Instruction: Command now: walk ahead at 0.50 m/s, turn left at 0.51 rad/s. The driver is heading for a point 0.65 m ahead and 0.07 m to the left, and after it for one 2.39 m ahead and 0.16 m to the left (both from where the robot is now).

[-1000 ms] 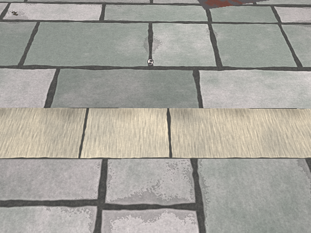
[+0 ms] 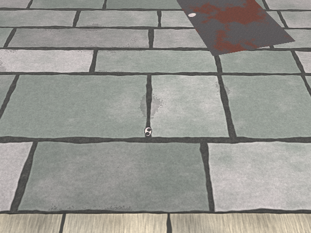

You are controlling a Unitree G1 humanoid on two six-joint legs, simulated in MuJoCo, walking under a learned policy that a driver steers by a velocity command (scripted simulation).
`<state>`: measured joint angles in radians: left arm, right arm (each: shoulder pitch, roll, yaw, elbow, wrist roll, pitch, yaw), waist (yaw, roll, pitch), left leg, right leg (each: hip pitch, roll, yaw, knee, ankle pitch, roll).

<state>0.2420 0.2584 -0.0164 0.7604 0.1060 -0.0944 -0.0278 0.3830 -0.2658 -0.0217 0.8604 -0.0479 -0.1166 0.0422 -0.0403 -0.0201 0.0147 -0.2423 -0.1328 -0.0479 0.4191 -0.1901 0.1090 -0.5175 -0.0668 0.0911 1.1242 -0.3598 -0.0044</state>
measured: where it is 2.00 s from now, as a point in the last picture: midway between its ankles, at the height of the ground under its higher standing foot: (120, 135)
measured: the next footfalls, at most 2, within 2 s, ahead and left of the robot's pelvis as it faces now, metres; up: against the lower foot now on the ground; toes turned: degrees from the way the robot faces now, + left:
right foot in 0.26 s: +0.35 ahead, -0.13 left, +0.00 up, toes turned +9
left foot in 0.76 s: +0.51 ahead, +0.22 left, +0.00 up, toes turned +26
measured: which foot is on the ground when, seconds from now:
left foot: down 0.00-0.28, up 0.30-0.74, down 0.76-1.00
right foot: up 0.00-0.24, down 0.26-0.80, up 0.82-1.00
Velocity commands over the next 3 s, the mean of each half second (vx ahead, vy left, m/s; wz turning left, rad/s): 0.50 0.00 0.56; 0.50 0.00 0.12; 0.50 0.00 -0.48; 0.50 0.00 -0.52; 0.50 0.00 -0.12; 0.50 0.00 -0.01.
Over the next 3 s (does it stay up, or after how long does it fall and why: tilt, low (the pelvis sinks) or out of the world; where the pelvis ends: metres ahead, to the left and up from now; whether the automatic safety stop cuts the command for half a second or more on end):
stays up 1.59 0.10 -0.11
